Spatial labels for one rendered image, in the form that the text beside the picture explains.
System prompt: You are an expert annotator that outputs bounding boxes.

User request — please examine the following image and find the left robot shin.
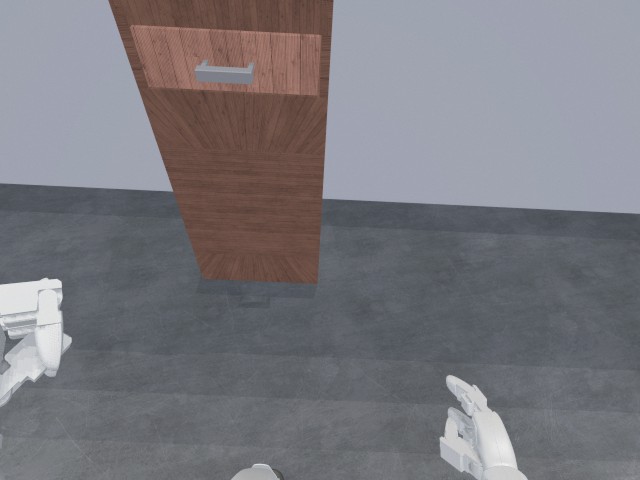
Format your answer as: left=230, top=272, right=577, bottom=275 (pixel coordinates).
left=252, top=464, right=277, bottom=477

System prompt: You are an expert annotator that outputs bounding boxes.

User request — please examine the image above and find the left robot hand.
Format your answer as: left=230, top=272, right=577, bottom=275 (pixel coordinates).
left=0, top=278, right=72, bottom=407

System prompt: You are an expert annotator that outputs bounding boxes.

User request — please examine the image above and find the cabinet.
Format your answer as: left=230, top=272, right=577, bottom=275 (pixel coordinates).
left=108, top=0, right=334, bottom=284

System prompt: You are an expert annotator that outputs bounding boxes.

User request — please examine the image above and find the handle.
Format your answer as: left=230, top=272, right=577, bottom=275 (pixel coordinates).
left=195, top=60, right=255, bottom=84

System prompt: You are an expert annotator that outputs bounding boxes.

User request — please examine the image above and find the drawer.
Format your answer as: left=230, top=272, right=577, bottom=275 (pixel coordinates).
left=130, top=25, right=321, bottom=95

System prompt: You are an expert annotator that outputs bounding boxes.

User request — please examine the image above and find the right robot hand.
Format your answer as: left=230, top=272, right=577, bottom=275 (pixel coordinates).
left=440, top=375, right=518, bottom=480

